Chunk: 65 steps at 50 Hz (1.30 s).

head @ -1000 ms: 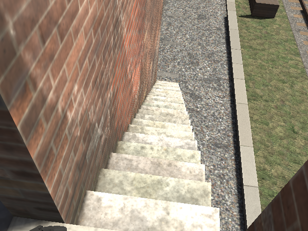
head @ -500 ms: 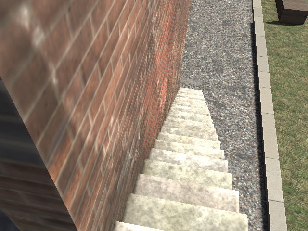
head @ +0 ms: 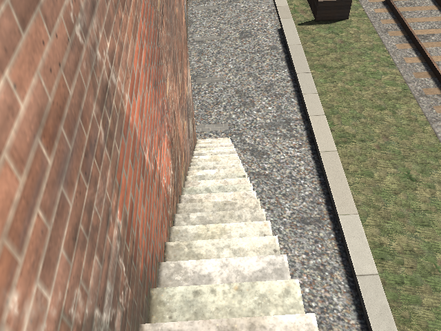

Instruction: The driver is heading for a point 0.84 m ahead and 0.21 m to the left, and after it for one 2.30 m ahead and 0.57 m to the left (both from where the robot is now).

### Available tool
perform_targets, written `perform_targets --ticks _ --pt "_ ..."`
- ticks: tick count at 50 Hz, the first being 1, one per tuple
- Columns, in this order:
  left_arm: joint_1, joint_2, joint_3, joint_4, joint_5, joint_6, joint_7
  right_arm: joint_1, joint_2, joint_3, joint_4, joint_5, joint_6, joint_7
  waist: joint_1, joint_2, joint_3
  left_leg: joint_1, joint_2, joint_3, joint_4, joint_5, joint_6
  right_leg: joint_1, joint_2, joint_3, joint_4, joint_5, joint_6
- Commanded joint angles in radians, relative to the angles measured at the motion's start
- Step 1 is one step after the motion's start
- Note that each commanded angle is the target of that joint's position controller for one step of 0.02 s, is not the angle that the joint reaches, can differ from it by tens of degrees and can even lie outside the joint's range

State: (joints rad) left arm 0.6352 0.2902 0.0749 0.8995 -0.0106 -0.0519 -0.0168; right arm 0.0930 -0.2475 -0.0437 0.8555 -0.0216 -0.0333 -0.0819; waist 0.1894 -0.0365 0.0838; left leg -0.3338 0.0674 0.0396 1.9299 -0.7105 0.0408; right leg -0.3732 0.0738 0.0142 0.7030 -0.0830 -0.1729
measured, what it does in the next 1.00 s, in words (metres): goes down, turning left: left foot 0.21 m lower, then right foot 0.18 m lower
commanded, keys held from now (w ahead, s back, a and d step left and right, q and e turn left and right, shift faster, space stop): w+q+shift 0.66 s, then w+shift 0.18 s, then w+e+shift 0.16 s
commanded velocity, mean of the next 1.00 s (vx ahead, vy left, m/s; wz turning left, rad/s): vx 1.00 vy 0.00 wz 0.42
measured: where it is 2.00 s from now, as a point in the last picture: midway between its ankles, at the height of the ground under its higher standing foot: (222, 246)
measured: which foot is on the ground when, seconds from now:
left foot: up 0.00-0.46, down 0.48-0.76, up 0.78-1.00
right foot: down 0.00-0.50, up 0.52-0.78, down 0.80-1.00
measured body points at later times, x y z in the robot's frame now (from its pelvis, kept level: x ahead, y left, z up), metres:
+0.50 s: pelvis +0.35 +0.07 -0.22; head +0.35 +0.09 +0.23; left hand +0.26 +0.30 -0.36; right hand +0.50 -0.17 -0.34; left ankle +0.43 +0.17 -0.92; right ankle +0.13 -0.04 -0.65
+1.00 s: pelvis +0.74 +0.18 -0.51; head +0.74 +0.21 -0.06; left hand +0.57 +0.35 -0.67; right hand +0.98 -0.01 -0.61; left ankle +0.74 +0.34 -1.20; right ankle +0.66 -0.03 -1.13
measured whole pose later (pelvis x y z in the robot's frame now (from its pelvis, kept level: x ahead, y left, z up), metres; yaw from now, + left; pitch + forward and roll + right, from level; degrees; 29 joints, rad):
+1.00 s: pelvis +0.74 +0.18 -0.51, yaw +27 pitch +0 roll -4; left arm 0.44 0.19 0.04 1.11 0.08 -0.11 -0.01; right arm 0.16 -0.26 -0.10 0.96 0.01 -0.15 -0.05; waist 0.05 0.02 0.03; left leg -0.56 0.09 -0.08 0.89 0.36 -0.02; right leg -0.22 0.01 -0.03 1.15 -0.90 0.04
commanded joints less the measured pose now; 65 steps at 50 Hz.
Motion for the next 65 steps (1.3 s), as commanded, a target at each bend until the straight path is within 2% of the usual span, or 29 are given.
perform_targets --ticks 1,2,4,5,6,9,14,18,20,23,25,26,27,30,33,36,38,40,42,44,46,49,52,54,57,60,61,63,65 --pt "0.131 0.145 0.013 0.026 -0.048 -0.015 0.016 0.171 0.059 0.035 -0.001 -0.038 0.001 0.023 -0.168 -0.063 -0.074 -0.54 -0.04 -0.081 0.151 -0.246 0.035 0.17 -0.238 0.609 -0.053 0.338 -0.149" --pt "0.071 0.084 -0.004 0.009 -0.024 -0.022 0.004 0.026 0.035 0.032 -0.008 -0.067 0.019 0.004 -0.142 0.065 -0.035 -0.59 0.008 -0.123 0.134 -0.128 0.051 0.085 -0.165 0.563 -0.026 0.249 -0.069" --pt "0.006 0.12 0.002 -0.032 -0.001 -0.051 0.005 -0.084 0.031 0.054 -0.095 -0.018 0.03 -0.002 -0.179 0.021 -0.042 -0.723 0.101 -0.236 -0.322 0.586 -0.038 -0.078 -0.34 0.813 -0.199 -0.316 -0.09" --pt "-0.007 -0.063 0.0 -0.004 -0.03 -0.004 0.011 -0.037 -0.158 -0.01 -0.043 0.155 0.045 0.075 -0.235 0.045 0.024 -0.596 0.117 -0.249 -0.648 0.696 -0.054 -0.206 -0.219 0.718 -0.188 -0.269 -0.092" --pt "-0.037 0.091 -0.023 -0.077 0.014 -0.013 0.024 -0.171 -0.019 0.031 -0.043 -0.028 0.064 0.042 -0.085 0.063 -0.052 -0.55 0.047 -0.225 -0.437 0.706 -0.084 -0.185 -0.306 0.721 -0.173 -0.429 -0.057" --pt "0.023 0.02 -0.028 -0.009 0.002 -0.079 0.063 -0.27 -0.034 -0.006 -0.079 -0.002 -0.003 0.036 -0.055 0.061 0.046 -0.814 -0.007 -0.445 -0.692 1.064 -0.034 0.005 -0.258 0.568 0.115 -0.479 0.03" --pt "-0.082 -0.021 -0.077 -0.017 0.038 -0.084 0.014 -0.157 0.032 -0.023 0.006 0.025 -0.027 0.098 -0.101 -0.001 -0.013 -0.324 -0.12 -0.16 -0.962 1.36 0.008 -0.153 -0.177 0.229 0.205 -0.419 0.046" --pt "-0.119 0.021 -0.046 0.051 0.097 -0.123 0.025 -0.113 -0.016 -0.048 0.017 -0.003 -0.042 0.091 -0.084 -0.113 0.072 -0.381 -0.04 -0.076 -1.119 1.425 0.038 0.085 -0.191 0.102 0.393 -0.262 0.044" --pt "0.091 0.006 -0.036 0.15 0.145 -0.13 0.05 -0.235 -0.076 -0.084 -0.006 0.001 -0.038 0.062 0.057 -0.179 0.128 -0.838 -0.045 -0.073 -1.109 1.183 0.05 0.483 -0.178 0.073 0.548 -0.284 0.047" --pt "-0.059 -0.047 -0.054 0.161 0.138 -0.126 0.053 0.284 -0.06 -0.09 0.164 -0.02 -0.028 0.078 -0.176 -0.059 -0.043 -0.059 -0.076 -0.045 -1.298 1.212 0.106 0.182 -0.116 -0.077 0.895 -0.155 0.1" --pt "-0.455 0.03 -0.027 0.113 0.109 -0.125 0.054 0.711 -0.111 -0.115 0.29 -0.045 -0.001 0.074 -0.54 0.201 0.017 0.465 -0.074 -0.109 -1.429 1.186 0.22 -0.365 -0.025 -0.167 1.42 -0.46 0.174" --pt "-0.346 -0.024 -0.052 -0.025 0.034 -0.096 0.018 0.549 -0.239 -0.135 0.275 -0.015 -0.023 0.054 -0.292 0.525 -0.137 0.866 0.118 -0.646 -1.395 1.09 0.39 -0.928 0.108 -0.121 1.326 -0.738 0.236" --pt "-0.56 0.055 -0.053 -0.018 0.072 -0.089 0.019 0.601 -0.139 -0.125 0.268 0.029 -0.023 0.042 -0.425 0.221 -0.12 0.683 0.094 -0.637 -1.415 0.69 0.318 -0.808 -0.041 0.014 0.959 -0.704 0.178" --pt "-0.638 0.124 -0.033 0.051 0.1 -0.083 0.013 0.539 -0.125 -0.116 0.232 -0.016 -0.059 -0.048 -0.369 0.009 -0.043 0.338 0.05 -0.678 -1.264 0.523 0.225 -0.612 -0.081 0.147 0.681 -0.67 0.166" --pt "-0.441 0.037 -0.041 0.14 0.073 -0.059 0.014 0.285 -0.099 -0.107 0.164 -0.006 -0.082 -0.063 -0.142 0.046 -0.06 -0.352 0.0 -0.665 -1.104 0.385 0.191 0.08 -0.061 0.085 0.43 -0.138 0.197" --pt "-0.335 -0.006 -0.078 0.158 0.068 -0.062 -0.005 0.272 -0.013 -0.096 0.195 0.028 -0.133 -0.06 -0.105 -0.017 -0.06 -0.53 -0.26 -0.28 -0.849 0.124 0.045 0.341 -0.078 -0.013 -0.027 0.604 0.2" --pt "-0.296 -0.056 -0.096 0.203 0.077 -0.046 -0.044 0.231 -0.058 -0.11 0.173 0.06 -0.092 -0.028 -0.126 0.036 -0.06 -0.671 -0.205 -0.211 -0.675 0.029 0.071 0.589 -0.101 -0.049 -0.063 0.597 0.145" --pt "-0.052 0.009 -0.085 0.214 0.069 -0.031 -0.052 0.094 -0.074 -0.102 0.114 0.06 -0.085 -0.006 0.086 -0.055 -0.029 -0.875 -0.275 -0.139 -0.098 -0.165 0.059 0.703 -0.259 0.122 -0.156 0.485 0.003" --pt "-0.14 0.117 -0.037 0.189 0.059 -0.069 -0.009 0.326 0.012 -0.065 0.11 -0.007 -0.142 0.025 -0.19 -0.104 -0.034 -0.874 -0.105 -0.232 -0.652 0.382 0.037 0.683 -0.369 0.243 -0.122 0.262 0.06" --pt "-0.3 0.111 -0.014 0.134 0.1 -0.077 0.017 0.251 -0.098 -0.088 0.142 -0.056 -0.107 0.013 -0.186 -0.131 0.121 -0.824 -0.022 -0.308 -0.749 0.343 -0.014 0.459 -0.377 0.341 -0.113 0.071 0.009" --pt "-0.277 0.114 0.0 0.151 0.099 -0.078 0.006 0.258 -0.147 -0.103 0.117 -0.012 -0.077 0.014 -0.211 -0.088 0.102 -0.628 0.071 -0.197 -0.773 0.429 -0.034 0.216 -0.445 0.504 0.006 0.097 -0.088" --pt "-0.352 -0.028 -0.021 0.092 0.074 -0.087 0.005 0.215 -0.01 -0.031 0.095 0.061 -0.132 0.042 -0.252 0.171 0.05 0.051 0.018 -0.01 -1.408 1.351 -0.091 -0.281 -0.127 0.075 0.225 -0.574 0.062" --pt "-0.152 0.087 0.012 0.139 0.071 0.051 0.038 0.33 -0.053 -0.057 0.161 0.03 -0.118 0.088 -0.199 0.08 -0.015 0.334 0.035 -0.066 -1.636 1.081 -0.071 -0.051 -0.11 0.198 0.624 -0.156 -0.015" --pt "-0.088 -0.047 0.003 0.11 0.044 0.066 0.005 0.575 -0.206 -0.094 0.176 0.002 -0.121 0.061 -0.255 0.304 -0.174 0.949 0.317 -0.257 -1.079 1.771 0.031 -0.711 0.001 0.055 1.213 -0.829 0.081" --pt "-0.349 0.043 0.003 0.001 0.1 0.058 0.034 0.538 -0.111 -0.065 0.137 0.017 -0.146 0.037 -0.335 0.168 -0.212 0.794 0.305 -0.184 -1.107 1.378 -0.052 -0.784 -0.126 0.077 0.828 -0.459 0.056" --pt "-0.374 -0.096 -0.045 -0.096 0.135 0.103 -0.02 0.26 -0.147 -0.05 0.084 0.069 -0.12 0.001 -0.177 0.228 0.013 0.055 0.347 -0.022 -1.194 1.004 0.013 -0.296 -0.15 -0.057 0.384 0.042 0.093" --pt "-0.373 -0.049 -0.04 -0.123 0.098 0.095 -0.038 0.156 -0.052 -0.026 0.036 0.076 -0.134 -0.02 -0.138 0.149 0.039 -0.088 0.264 0.103 -1.159 0.708 -0.057 -0.196 -0.183 0.027 0.111 0.432 0.073" --pt "-0.254 -0.148 -0.063 -0.13 0.028 0.075 -0.06 0.057 -0.012 -0.003 0.073 0.12 -0.144 -0.06 -0.004 0.122 0.021 -0.44 0.198 0.256 -1.065 0.439 -0.084 0.34 -0.12 -0.004 -0.053 0.987 0.111" --pt "0.161 -0.029 -0.016 0.025 0.072 0.093 0.003 -0.015 -0.134 -0.025 0.084 0.129 -0.114 0.012 0.177 0.125 -0.228 -0.259 0.248 0.222 -0.601 0.864 0.002 0.594 -0.022 -0.168 0.237 0.712 0.034"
